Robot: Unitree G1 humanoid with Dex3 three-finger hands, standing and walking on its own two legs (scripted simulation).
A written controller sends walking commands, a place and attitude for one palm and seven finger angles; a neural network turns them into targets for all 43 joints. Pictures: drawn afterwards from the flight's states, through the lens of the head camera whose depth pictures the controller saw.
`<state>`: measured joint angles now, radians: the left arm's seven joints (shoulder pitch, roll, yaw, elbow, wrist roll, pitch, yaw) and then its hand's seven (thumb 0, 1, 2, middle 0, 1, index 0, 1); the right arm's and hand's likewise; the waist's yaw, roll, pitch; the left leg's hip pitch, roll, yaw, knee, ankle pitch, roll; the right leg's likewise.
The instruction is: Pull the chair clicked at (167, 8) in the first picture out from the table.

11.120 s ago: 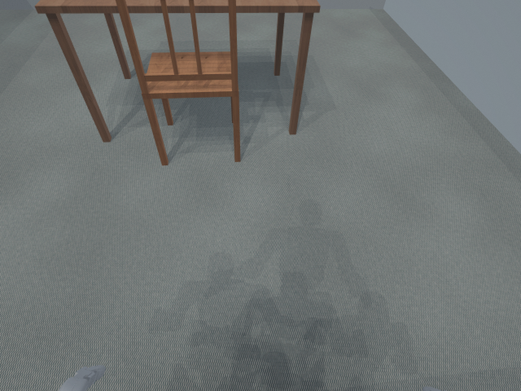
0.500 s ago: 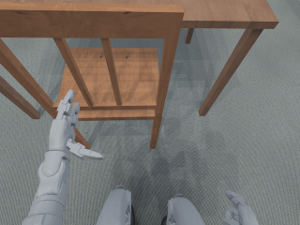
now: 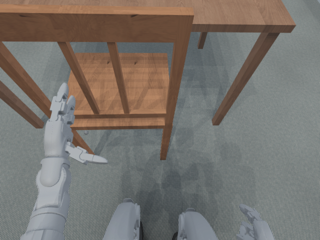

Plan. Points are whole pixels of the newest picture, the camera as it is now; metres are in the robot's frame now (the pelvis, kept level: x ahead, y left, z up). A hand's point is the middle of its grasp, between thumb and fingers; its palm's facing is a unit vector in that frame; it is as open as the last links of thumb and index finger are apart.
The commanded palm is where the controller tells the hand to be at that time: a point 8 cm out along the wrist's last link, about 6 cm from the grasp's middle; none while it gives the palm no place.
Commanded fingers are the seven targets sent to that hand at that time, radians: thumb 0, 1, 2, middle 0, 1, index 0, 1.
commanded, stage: aim the fingers beside a spindle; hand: left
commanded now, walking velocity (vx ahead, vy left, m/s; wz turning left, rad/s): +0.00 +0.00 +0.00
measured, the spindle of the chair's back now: (83, 84) +0.51 +0.23 +0.02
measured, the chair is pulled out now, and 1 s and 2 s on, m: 0.00 0.00 0.00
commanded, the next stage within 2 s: push the fingers through the gap in 1.96 s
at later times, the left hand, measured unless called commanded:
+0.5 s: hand (92, 137) +0.36 +0.18 +0.01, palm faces +0.01 -1.00 -0.02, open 17.0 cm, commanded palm +0.33 +0.23 +0.02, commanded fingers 0.00 -0.50 0.30 -0.06 -0.08 -0.06 -0.08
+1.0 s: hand (90, 136) +0.36 +0.18 +0.01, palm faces +0.06 -1.00 -0.03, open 16.9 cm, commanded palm +0.33 +0.25 +0.02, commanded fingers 0.00 -0.50 0.30 -0.06 -0.08 -0.06 -0.08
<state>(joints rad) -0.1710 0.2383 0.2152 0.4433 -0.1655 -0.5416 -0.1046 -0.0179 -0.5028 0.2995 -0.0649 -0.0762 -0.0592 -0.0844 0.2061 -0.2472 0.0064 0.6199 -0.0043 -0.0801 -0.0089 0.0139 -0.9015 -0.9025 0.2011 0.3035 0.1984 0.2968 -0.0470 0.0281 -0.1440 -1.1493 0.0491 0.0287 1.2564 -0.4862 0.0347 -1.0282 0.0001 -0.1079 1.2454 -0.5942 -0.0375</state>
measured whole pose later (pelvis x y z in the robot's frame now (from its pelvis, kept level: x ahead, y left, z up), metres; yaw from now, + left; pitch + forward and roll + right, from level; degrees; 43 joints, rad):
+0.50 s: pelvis +0.00 +0.00 +0.00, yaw +0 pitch +22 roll -3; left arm -0.21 0.26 0.21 0.53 -0.22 -0.45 -0.20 -0.02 -0.50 0.30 -0.06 -0.08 -0.05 -0.08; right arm 0.21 -0.26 0.00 0.61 0.02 -0.08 -0.01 0.01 -0.90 -0.90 0.20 0.30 0.20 0.30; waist -0.05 0.04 -0.14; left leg -1.17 0.05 0.02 1.27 -0.49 0.03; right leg -1.05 0.00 -0.11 1.26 -0.60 -0.04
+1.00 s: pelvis +0.00 +0.00 +0.00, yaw +0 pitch +22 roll -3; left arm -0.17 0.23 0.23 0.47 -0.18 -0.50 -0.15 -0.02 -0.50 0.30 -0.07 -0.08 -0.06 -0.08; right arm 0.20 -0.25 0.00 0.61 0.00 -0.10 -0.02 0.01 -0.90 -0.90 0.20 0.30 0.20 0.30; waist -0.06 0.02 -0.14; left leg -1.17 0.05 0.03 1.27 -0.49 0.04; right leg -1.05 0.00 -0.10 1.25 -0.60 -0.03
